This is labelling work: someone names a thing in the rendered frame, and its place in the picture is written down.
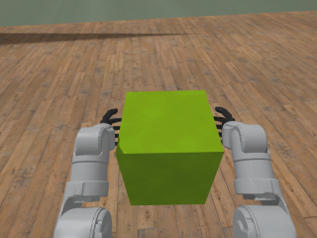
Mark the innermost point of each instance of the robot left hand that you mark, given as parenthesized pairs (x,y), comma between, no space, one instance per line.
(106,120)

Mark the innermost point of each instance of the robot right upper arm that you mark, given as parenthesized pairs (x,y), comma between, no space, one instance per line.
(262,221)

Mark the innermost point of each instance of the robot left upper arm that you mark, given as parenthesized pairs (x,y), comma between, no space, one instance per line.
(85,222)

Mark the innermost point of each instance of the carton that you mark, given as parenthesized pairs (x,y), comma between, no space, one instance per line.
(168,149)

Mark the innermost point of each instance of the right robot forearm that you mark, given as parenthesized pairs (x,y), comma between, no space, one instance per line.
(252,163)

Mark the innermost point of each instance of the robot right hand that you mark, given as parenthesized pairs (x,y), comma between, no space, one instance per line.
(223,120)

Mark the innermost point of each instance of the left robot forearm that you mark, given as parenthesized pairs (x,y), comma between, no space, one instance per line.
(88,177)

